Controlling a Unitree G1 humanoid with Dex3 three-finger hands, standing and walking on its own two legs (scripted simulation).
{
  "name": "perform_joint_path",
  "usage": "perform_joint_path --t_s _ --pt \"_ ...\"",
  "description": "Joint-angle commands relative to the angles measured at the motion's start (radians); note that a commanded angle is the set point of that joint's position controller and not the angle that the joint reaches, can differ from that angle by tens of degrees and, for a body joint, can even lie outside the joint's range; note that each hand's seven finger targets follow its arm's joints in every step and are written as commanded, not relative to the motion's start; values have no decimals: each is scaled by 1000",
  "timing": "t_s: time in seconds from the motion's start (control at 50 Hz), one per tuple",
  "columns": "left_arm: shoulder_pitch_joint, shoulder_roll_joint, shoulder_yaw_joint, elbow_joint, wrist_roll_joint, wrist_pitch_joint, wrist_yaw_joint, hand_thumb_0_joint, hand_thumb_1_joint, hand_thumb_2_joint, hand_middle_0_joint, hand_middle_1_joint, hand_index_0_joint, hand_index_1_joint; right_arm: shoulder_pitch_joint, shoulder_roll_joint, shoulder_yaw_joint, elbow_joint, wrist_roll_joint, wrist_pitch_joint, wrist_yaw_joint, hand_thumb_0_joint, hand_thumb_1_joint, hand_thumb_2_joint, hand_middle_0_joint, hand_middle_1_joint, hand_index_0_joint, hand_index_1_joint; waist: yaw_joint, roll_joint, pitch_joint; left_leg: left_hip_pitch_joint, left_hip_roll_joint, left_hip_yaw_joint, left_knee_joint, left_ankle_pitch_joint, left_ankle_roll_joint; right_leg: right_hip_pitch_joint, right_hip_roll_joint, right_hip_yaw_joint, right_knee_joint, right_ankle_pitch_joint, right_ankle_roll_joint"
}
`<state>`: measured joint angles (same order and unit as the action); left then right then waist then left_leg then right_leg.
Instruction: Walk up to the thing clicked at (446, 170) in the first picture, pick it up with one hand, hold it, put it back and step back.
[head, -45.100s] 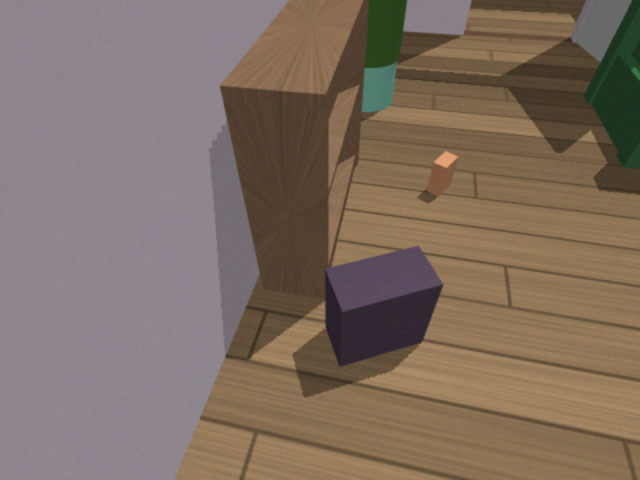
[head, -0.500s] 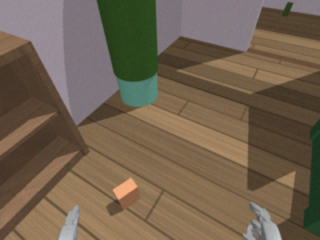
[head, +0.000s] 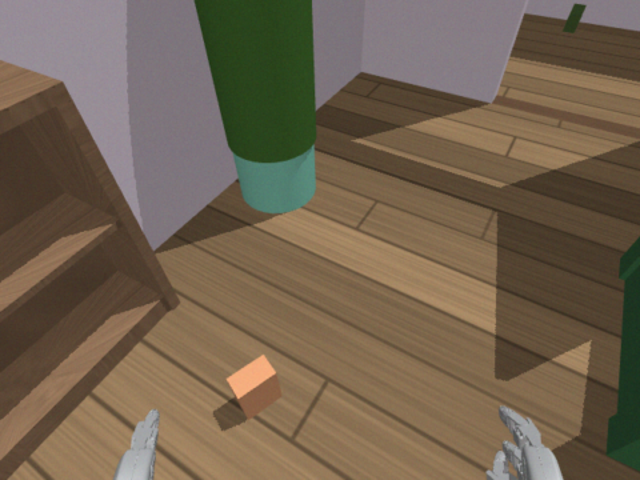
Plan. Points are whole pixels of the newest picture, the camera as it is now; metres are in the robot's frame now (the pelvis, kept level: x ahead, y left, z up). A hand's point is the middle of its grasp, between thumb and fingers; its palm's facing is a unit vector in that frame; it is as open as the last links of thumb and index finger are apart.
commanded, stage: home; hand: left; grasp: from above
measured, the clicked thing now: (255, 388) +0.51 +0.22 -0.64
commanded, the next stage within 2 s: stand in 0.38 s
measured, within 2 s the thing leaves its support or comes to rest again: neither
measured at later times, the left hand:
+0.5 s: hand out of the picture +0.17 +0.18 -0.06, palm faces +0.07 -0.95 -0.31, open 17.4 cm
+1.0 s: hand out of the picture +0.08 +0.26 -0.11, palm faces -0.02 -0.93 -0.36, open 8.3 cm
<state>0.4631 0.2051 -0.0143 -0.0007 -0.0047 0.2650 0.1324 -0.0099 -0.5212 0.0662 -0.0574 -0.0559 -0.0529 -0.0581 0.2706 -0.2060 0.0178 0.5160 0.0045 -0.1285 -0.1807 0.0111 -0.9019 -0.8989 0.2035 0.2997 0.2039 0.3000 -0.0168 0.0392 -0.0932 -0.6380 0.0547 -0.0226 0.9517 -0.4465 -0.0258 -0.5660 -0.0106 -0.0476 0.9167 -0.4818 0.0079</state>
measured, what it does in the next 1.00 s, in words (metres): stands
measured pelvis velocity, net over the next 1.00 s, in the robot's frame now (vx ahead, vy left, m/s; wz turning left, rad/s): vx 0.00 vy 0.01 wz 0.00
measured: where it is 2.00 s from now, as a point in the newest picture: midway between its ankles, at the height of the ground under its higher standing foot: outside the picture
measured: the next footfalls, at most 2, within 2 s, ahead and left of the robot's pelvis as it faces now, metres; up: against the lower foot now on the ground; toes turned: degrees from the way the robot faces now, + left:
none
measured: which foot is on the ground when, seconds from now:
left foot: down 0.00-1.00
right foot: down 0.00-1.00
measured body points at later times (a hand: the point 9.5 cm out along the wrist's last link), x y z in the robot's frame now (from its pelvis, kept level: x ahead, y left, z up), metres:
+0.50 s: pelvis +0.00 +0.00 +0.00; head +0.03 +0.00 +0.45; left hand +0.16 +0.23 -0.04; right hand +0.17 -0.24 -0.08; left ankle +0.02 +0.13 -0.69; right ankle -0.01 -0.13 -0.69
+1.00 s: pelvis +0.00 +0.01 +0.04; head +0.02 +0.01 +0.49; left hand +0.08 +0.31 -0.08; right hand +0.08 -0.27 -0.09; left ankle +0.02 +0.13 -0.69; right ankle -0.01 -0.12 -0.69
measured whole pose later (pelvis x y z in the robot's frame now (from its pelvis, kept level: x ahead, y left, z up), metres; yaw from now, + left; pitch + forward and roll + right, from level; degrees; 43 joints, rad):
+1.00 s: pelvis +0.00 +0.01 +0.04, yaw +0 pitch -2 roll +0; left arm 0.21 0.32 0.00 0.95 0.03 0.00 0.03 0.00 0.72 0.86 -0.20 -0.29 -0.20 -0.30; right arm 0.18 -0.30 -0.03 1.02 -0.04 -0.01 -0.01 0.01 -0.91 -0.90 0.20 0.30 0.20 0.30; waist 0.01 0.00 0.06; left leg -0.24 0.01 0.02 0.55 -0.28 0.00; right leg -0.20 -0.05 -0.02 0.55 -0.32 0.03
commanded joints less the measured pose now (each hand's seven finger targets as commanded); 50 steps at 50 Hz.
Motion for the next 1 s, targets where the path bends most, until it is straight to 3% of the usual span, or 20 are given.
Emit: perform_joint_path --t_s 0.0,0.16,0.28,0.44,0.46,0.48,0.52,0.6,0.68,0.74,0.78,0.82,0.92,0.98 --pt "-16 95 61 -179 4 -50 15 0 -538 63 -50 -58 -50 -58 -64 -122 -47 -163 1 -51 -16 0 -899 -901 200 300 200 300 -2 -32 -101 116 -38 31 -138 188 30 15 27 -12 -163 215 -5" --pt "-15 100 62 -194 2 -52 16 0 -560 50 -48 -55 -48 -54 -70 -119 -45 -167 1 -55 -18 0 -899 -901 200 300 200 300 6 -16 -89 105 -38 27 -149 146 28 4 29 -16 -171 162 -10" --pt "-15 100 62 -190 4 -47 15 0 -533 66 -51 -59 -51 -58 -53 -122 -49 -155 -1 -52 -21 0 -899 -901 200 300 200 300 -6 -20 -131 134 -36 29 -123 250 29 24 29 -13 -151 277 -2" --pt "-24 103 62 -190 4 -44 16 0 -543 60 -50 -57 -50 -57 -60 -123 -48 -157 -1 -53 -21 0 -899 -901 200 300 200 300 1 8 -96 124 -35 24 -153 170 25 -7 31 -19 -156 181 -10" --pt "-208 232 102 161 96 -163 -34 0 -555 54 -48 -56 -49 -55 -116 -261 -85 65 -113 16 38 0 -899 -901 200 300 200 300 28 -68 52 144 2 -36 -202 271 63 111 -51 77 -192 211 -71" --pt "-160 240 111 269 108 -211 -60 0 -475 134 -128 -136 -129 -135 -105 -251 -94 107 -127 44 81 0 -900 -900 200 300 200 300 32 -98 -21 193 -3 -3 -172 300 83 155 -75 111 -207 289 -89" --pt "-184 261 100 330 96 -260 -83 0 -315 294 -200 -296 -200 -295 -123 -234 -93 120 -107 64 111 0 -900 -900 200 300 200 300 18 -102 -6 207 -6 -14 -200 305 94 150 -81 138 -230 316 -97" --pt "-221 262 92 475 52 -294 -103 0 5 614 -200 -300 -200 -301 -114 -244 -99 181 -52 66 158 0 -900 -900 200 300 200 300 31 -54 -61 315 -5 -20 -256 339 83 221 -87 124 -249 375 -71" --pt "-265 273 87 603 51 -304 -97 0 325 900 -200 -300 -200 -301 -136 -238 -100 246 -57 81 166 0 -900 -900 200 300 200 300 29 -39 -14 333 1 -33 -328 268 82 238 -90 117 -309 294 -61" --pt "-280 282 82 677 50 -309 -95 0 565 900 -200 -300 -200 -301 -142 -244 -101 289 -56 88 168 0 -900 -900 200 300 200 300 25 -46 43 347 3 -36 -376 246 78 235 -96 124 -370 262 -58" --pt "-280 285 80 724 43 -312 -93 0 725 900 -200 -300 -200 -301 -116 -255 -100 323 -52 86 167 0 -900 -900 200 300 200 300 20 -38 26 386 19 -49 -398 343 77 286 -93 111 -367 358 -53" --pt "-282 282 77 766 35 -308 -90 0 885 900 -200 -300 -200 -301 -118 -266 -99 353 -51 88 164 0 -900 -900 200 300 200 300 26 -16 26 399 34 -63 -437 398 76 323 -89 96 -372 390 -44" --pt "-278 295 68 872 30 -299 -87 0 900 900 -200 -300 -200 -301 -124 -281 -89 420 -41 94 157 0 -900 -900 200 300 200 300 30 -31 42 451 44 -61 -501 465 64 391 -98 94 -440 433 -36" --pt "-296 298 63 923 29 -293 -89 0 900 900 -200 -300 -200 -301 -139 -286 -86 455 -39 99 156 0 -900 -900 200 300 200 300 31 -30 78 462 49 -64 -563 391 58 397 -98 95 -496 361 -29"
